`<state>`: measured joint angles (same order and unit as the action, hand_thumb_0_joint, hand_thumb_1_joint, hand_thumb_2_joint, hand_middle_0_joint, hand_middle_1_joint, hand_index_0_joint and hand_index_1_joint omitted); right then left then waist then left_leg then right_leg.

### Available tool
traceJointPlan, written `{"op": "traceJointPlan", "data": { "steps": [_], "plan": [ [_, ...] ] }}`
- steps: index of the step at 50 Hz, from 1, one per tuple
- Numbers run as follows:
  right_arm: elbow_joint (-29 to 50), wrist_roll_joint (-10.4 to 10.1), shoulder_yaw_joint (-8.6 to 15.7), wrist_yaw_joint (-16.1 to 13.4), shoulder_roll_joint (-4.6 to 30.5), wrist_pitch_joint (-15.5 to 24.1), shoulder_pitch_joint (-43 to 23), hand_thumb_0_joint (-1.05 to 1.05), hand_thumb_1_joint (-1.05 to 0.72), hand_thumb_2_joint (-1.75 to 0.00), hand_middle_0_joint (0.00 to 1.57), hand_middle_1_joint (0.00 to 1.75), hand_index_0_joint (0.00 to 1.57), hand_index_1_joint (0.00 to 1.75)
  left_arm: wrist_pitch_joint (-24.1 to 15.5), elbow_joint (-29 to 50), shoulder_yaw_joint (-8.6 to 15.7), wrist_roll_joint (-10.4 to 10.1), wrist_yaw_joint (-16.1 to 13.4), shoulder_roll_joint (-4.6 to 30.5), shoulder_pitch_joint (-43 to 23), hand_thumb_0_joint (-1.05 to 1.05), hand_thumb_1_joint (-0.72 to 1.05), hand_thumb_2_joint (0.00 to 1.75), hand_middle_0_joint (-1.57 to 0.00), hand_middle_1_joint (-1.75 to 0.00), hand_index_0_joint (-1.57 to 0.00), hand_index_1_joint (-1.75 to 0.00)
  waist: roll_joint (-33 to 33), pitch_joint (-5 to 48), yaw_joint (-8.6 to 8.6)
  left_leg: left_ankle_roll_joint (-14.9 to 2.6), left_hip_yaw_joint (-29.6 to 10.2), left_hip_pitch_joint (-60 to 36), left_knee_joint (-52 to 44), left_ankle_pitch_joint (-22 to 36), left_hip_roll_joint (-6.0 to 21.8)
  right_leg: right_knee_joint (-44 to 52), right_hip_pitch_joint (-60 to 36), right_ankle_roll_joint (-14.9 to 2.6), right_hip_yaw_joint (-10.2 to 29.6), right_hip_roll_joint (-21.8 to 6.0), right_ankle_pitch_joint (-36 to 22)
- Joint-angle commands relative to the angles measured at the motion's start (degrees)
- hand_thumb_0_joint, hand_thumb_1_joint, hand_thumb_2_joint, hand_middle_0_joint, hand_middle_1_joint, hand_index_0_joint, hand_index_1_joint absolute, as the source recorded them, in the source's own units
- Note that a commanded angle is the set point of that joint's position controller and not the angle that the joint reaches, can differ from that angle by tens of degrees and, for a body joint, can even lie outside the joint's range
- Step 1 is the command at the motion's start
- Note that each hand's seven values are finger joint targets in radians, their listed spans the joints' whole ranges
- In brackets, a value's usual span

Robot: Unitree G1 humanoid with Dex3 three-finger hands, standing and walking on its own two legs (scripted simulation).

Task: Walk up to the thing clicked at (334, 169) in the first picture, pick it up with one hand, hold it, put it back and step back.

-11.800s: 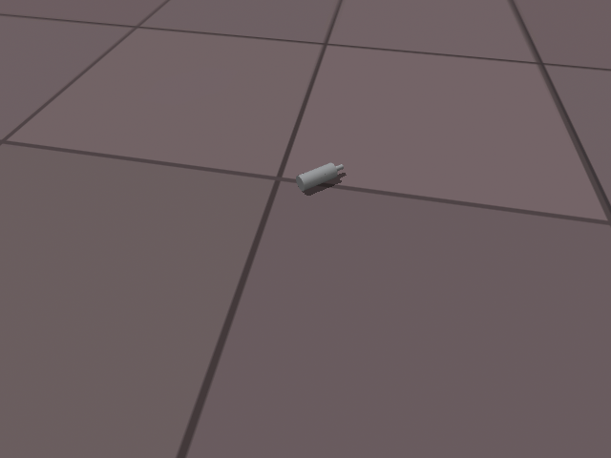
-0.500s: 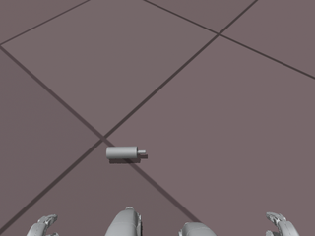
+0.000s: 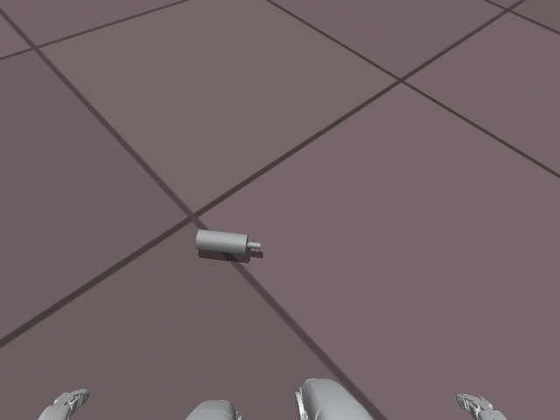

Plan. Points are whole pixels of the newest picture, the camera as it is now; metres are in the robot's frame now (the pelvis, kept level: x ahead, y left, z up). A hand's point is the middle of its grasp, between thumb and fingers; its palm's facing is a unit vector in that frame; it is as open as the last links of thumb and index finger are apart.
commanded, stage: walk up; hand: left
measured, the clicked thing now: (229, 242) +0.74 +0.16 -0.72
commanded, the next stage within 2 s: stand in 1.18 s
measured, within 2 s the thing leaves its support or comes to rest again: neither
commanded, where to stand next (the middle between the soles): +0.33 +0.01 m, yaw -3 degrees
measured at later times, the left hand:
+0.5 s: hand out of the picture +0.03 +0.26 -0.14, palm faces +0.03 -0.93 -0.37, open 7.4 cm
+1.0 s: hand out of the picture +0.08 +0.25 -0.14, palm faces +0.05 -0.94 -0.33, open 7.4 cm
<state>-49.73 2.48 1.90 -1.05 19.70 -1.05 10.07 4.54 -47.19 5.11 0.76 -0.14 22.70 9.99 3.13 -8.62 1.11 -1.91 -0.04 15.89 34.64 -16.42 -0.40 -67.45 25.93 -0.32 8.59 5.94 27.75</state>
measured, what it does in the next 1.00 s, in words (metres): steps on the spot: right foot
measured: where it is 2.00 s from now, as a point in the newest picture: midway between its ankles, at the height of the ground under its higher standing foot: outside the picture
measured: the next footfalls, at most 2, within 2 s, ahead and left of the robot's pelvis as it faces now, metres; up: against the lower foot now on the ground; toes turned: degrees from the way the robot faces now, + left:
right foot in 0.16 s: -0.01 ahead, -0.14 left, +0.00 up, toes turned -2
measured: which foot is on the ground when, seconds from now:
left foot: down 0.00-1.00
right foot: up 0.00-0.14, down 0.16-1.00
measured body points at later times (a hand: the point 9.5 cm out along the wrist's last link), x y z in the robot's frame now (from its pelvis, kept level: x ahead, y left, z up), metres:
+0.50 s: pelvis -0.04 -0.01 +0.00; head -0.02 -0.01 +0.45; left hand +0.03 +0.31 -0.12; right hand +0.02 -0.32 -0.13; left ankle -0.01 +0.11 -0.73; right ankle -0.07 -0.15 -0.72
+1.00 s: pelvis -0.02 -0.01 +0.01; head -0.01 +0.00 +0.46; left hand +0.08 +0.30 -0.12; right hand +0.08 -0.31 -0.11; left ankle -0.01 +0.11 -0.73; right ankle -0.05 -0.14 -0.73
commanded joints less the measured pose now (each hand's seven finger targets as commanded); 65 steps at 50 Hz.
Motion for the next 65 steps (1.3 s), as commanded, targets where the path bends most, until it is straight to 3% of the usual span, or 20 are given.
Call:
{"op": "traceJointPlan", "data": {
  "steps": [1, 4, 7, 8, 9, 10, 13, 18, 21, 22, 23, 24, 27, 30, 32, 34, 39, 42, 56, 65],
  "plan": [
    [4.37, -0.08, 4.81, -0.62, 14.9, 2.75, 0.61, 0.0, -0.9, -0.9, 0.2, 0.3, 0.2, 0.3, -3.08, 2.88, 2.2, 0.6, 0.26, 9.76, 0.7, 0.0, 0.9, 0.9, -0.2, -0.3, -0.2, -0.3, -11.06, 8.81, -3.08, -8.56, -13.24, -11.73, -14.24, -4.37, 12.31, 14.68, 1.12, 2.04, -1.11, -3.29, -0.24],
    [4.64, 0.46, 5.13, 0.25, 16.79, 2.19, -0.15, 0.0, -0.9, -0.9, 0.2, 0.3, 0.2, 0.3, -4.35, 0.82, 2.03, 0.68, 0.52, 10.3, 1.16, 0.0, 0.9, 0.9, -0.2, -0.3, -0.2, -0.3, -14.04, 8.69, -3.31, -10.35, -13.89, -7.54, -14.7, -13.14, 14.63, 28.11, -6.95, 1.06, -6.46, -5.17, 5.37],
    [4.87, -0.14, 4.66, 0.82, 16.51, 0.91, -2.46, 0.0, -0.9, -0.9, 0.2, 0.3, 0.2, 0.3, -5.57, -4.62, 2.37, 0.84, 0.2, 8.87, 8.87, 0.0, 0.9, 0.9, -0.2, -0.3, -0.2, -0.3, -12.45, 6.42, 0.86, -6.0, -8.03, 4.01, -8.96, -10.46, 10.77, 47.06, -20.83, -1.89, -9.54, -3.43, -6.79],
    [5.18, -0.62, 3.92, 0.83, 13.64, 0.79, -1.67, 0.0, -0.9, -0.9, 0.2, 0.3, 0.2, 0.3, -6.03, -5.16, 3.11, 1.44, 0.04, 11.13, 9.94, 0.0, 0.9, 0.9, -0.2, -0.3, -0.2, -0.3, -6.26, 6.53, 1.03, -3.06, -6.03, 10.04, -2.25, -11.22, 8.09, 48.5, -24.93, -3.3, -1.43, -7.03, -5.24],
    [6.71, -1.25, 2.86, 1.0, 10.21, 0.94, -3.71, 0.0, -0.9, -0.9, 0.2, 0.3, 0.2, 0.3, -6.46, -3.96, 3.89, 2.01, -0.14, 14.93, 9.81, 0.0, 0.9, 0.9, -0.2, -0.3, -0.2, -0.3, 5.07, 5.19, 2.31, 1.32, -2.26, 17.64, 6.12, -14.07, 0.51, 54.27, -21.28, -7.64, 18.82, -18.56, 10.36],
    [5.86, -1.14, 3.93, 0.46, 12.95, 0.89, -5.92, 0.0, -0.9, -0.9, 0.2, 0.3, 0.2, 0.3, -6.38, -2.46, 4.05, 2.2, -0.03, 18.68, 5.23, 0.0, 0.9, 0.9, -0.2, -0.3, -0.2, -0.3, 5.11, 0.75, 2.78, 2.18, -7.12, 11.24, 14.2, -16.87, -0.12, 57.36, -5.07, -13.71, 26.51, -27.15, 19.11],
    [2.29, -2.19, 3.86, 0.99, 12.64, 1.65, -0.86, 0.0, -0.9, -0.9, 0.2, 0.3, 0.2, 0.3, -7.35, -1.15, 2.83, 1.47, -0.45, 13.31, -1.58, 0.0, 0.9, 0.9, -0.2, -0.3, -0.2, -0.3, 2.72, -0.26, -0.91, 2.32, -8.52, 9.75, 15.68, -8.82, -0.44, 53.67, -9.26, -9.69, 11.19, -19.42, 3.96],
    [0.93, -1.25, 3.49, 1.41, 11.72, 3.13, -0.47, 0.0, -0.9, -0.9, 0.2, 0.3, 0.2, 0.3, -7.15, -1.69, 2.64, 1.14, 0.09, 13.38, 1.48, 0.0, 0.9, 0.9, -0.2, -0.3, -0.2, -0.3, 6.76, 3.12, 1.12, 2.75, -1.83, 4.19, -0.7, -7.64, -0.09, 47.27, -16.16, -8.74, 3.6, -18.21, -14.9],
    [-1.67, -0.9, 4.22, 0.73, 11.95, 4.15, 4.75, 0.0, -0.9, -0.9, 0.2, 0.3, 0.2, 0.3, -6.19, -1.24, 1.0, 0.08, 0.11, 10.48, 0.57, 0.0, 0.9, 0.9, -0.2, -0.3, -0.2, -0.3, 3.3, 8.27, -1.75, 0.54, -3.64, -11.05, -12.48, 9.19, 0.82, 35.67, -12.82, -4.16, -3.47, -14.26, -32.08],
    [-1.64, -0.68, 4.71, 0.49, 14.81, 4.47, 4.81, 0.0, -0.9, -0.9, 0.2, 0.3, 0.2, 0.3, -6.06, -0.9, 0.23, -0.63, 0.12, 7.97, -0.41, 0.0, 0.9, 0.9, -0.2, -0.3, -0.2, -0.3, -6.02, 9.94, -1.67, -3.35, -18.11, -11.45, -14.98, 12.2, 10.22, 29.76, -8.57, -1.03, -7.72, -8.73, -22.43],
    [-1.28, -1.38, 5.14, 0.8, 18.19, 4.38, 3.25, 0.0, -0.9, -0.9, 0.2, 0.3, 0.2, 0.3, -5.59, -1.97, 1.05, -1.13, -0.26, 9.05, -0.14, 0.0, 0.9, 0.9, -0.2, -0.3, -0.2, -0.3, -9.32, 10.31, -0.37, -9.98, -24.76, -7.63, -15.68, 5.7, 16.13, 27.02, -9.87, -1.02, -9.46, -5.51, -1.14],
    [-1.35, -1.23, 5.21, 1.0, 18.11, 4.31, 3.21, 0.0, -0.9, -0.9, 0.2, 0.3, 0.2, 0.3, -5.44, -2.21, 1.06, -0.7, -0.38, 10.13, -0.97, 0.0, 0.9, 0.9, -0.2, -0.3, -0.2, -0.3, -9.34, 9.98, -1.15, -11.77, -26.97, -7.13, -16.72, 2.2, 17.33, 23.58, -8.9, -1.53, -7.34, -6.05, 5.33],
    [-0.92, -0.89, 4.11, 0.58, 16.05, 4.21, 0.24, 0.0, -0.9, -0.9, 0.2, 0.3, 0.2, 0.3, -6.14, -3.26, 0.59, -0.83, -0.37, 8.61, 0.22, 0.0, 0.9, 0.9, -0.2, -0.3, -0.2, -0.3, -12.17, 6.9, 0.3, -9.15, -20.27, -6.06, -14.32, 10.35, 14.52, 30.65, -8.2, -2.15, -6.81, -8.18, 0.86],
    [-0.67, -2.17, 2.53, 0.7, 12.45, 3.4, -3.17, 0.0, -0.9, -0.9, 0.2, 0.3, 0.2, 0.3, -7.17, -6.16, 1.1, 0.03, -0.48, 9.76, 2.14, 0.0, 0.9, 0.9, -0.2, -0.3, -0.2, -0.3, -8.59, 9.42, 2.05, -1.47, -10.9, 3.04, -7.44, 15.84, 7.47, 45.47, -24.68, -2.55, -4.15, -9.48, -16.87],
    [-0.74, -2.56, 2.31, 0.76, 9.93, 2.82, -2.47, 0.0, -0.9, -0.9, 0.2, 0.3, 0.2, 0.3, -7.56, -6.71, 1.63, 0.49, -0.59, 14.6, 1.5, 0.0, 0.9, 0.9, -0.2, -0.3, -0.2, -0.3, -0.37, 8.88, 0.77, 1.3, -5.2, 5.03, -0.7, -2.48, 0.09, 50.56, -20.83, -8.26, 8.14, -20.01, -9.37],
    [-3.51, -1.63, 2.65, 0.65, 10.8, 2.84, 1.34, 0.0, -0.9, -0.9, 0.2, 0.3, 0.2, 0.3, -7.39, -4.24, 1.25, 0.67, -0.22, 13.74, -6.58, 0.0, 0.9, 0.9, -0.2, -0.3, -0.2, -0.3, 1.78, 5.09, -2.14, 1.34, -3.88, 0.55, -0.5, -7.82, 1.11, 49.31, -13.19, -10.11, 7.16, -22.24, -6.58],
    [-4.5, -1.25, 2.42, 1.19, 12.69, 4.3, -1.41, 0.0, -0.9, -0.9, 0.2, 0.3, 0.2, 0.3, -7.08, -5.89, 0.32, -0.41, 0.01, 10.2, -6.68, 0.0, 0.9, 0.9, -0.2, -0.3, -0.2, -0.3, -1.61, 6.21, -0.21, -1.62, -11.03, -2.22, -10.37, 15.23, 6.49, 43.87, -16.38, -1.95, -5.99, -10.82, -16.12],
    [-5.09, -1.59, 2.21, 0.89, 12.45, 4.36, -2.91, 0.0, -0.9, -0.9, 0.2, 0.3, 0.2, 0.3, -7.07, -7.48, 0.35, -0.57, -0.25, 10.11, -5.66, 0.0, 0.9, 0.9, -0.2, -0.3, -0.2, -0.3, -3.06, 10.29, 0.17, -1.46, -9.49, -3.97, -9.62, 22.21, 6.57, 43.18, -21.92, -2.2, -6.26, -11.46, -23.18],
    [-6.66, -1.59, 2.07, 0.54, 11.72, 3.29, -6.79, 0.0, -0.9, -0.9, 0.2, 0.3, 0.2, 0.3, -6.53, -10.11, -0.29, -0.35, -0.36, 10.25, -7.45, 0.0, 0.9, 0.9, -0.2, -0.3, -0.2, -0.3, -4.52, 10.68, -0.32, -0.64, -8.29, -4.67, -10.84, 17.59, 5.51, 45.76, -22.86, -2.35, -6.63, -12.76, -22.91],
    [-8.83, -2.28, 1.17, 0.32, 12.05, 3.14, -8.11, 0.0, -0.9, -0.9, 0.2, 0.3, 0.2, 0.3, -6.55, -12.96, -1.91, -0.47, -0.42, 9.39, -7.14, 0.0, 0.9, 0.9, -0.2, -0.3, -0.2, -0.3, -4.13, 12.04, -1.07, 0.51, -7.6, -11.81, -14.91, 26.27, 7.29, 49.18, -23.38, -0.62, -5.82, -13.2, -30.31]
  ]
}}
